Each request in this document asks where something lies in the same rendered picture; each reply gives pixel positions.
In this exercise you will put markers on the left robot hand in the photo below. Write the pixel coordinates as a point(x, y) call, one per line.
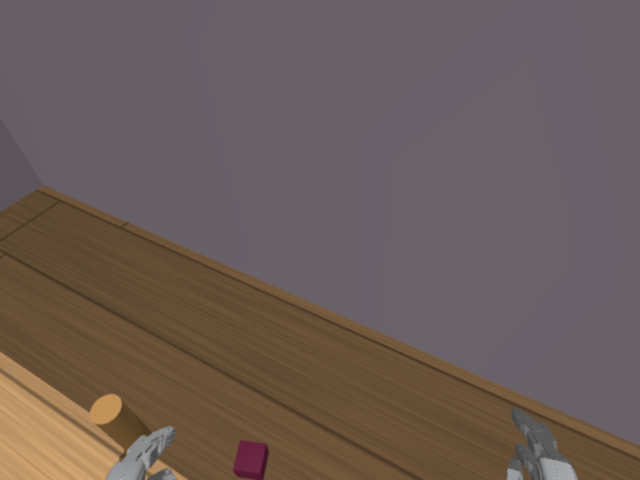
point(141, 455)

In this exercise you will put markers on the right robot hand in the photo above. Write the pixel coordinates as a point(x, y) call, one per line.
point(542, 460)

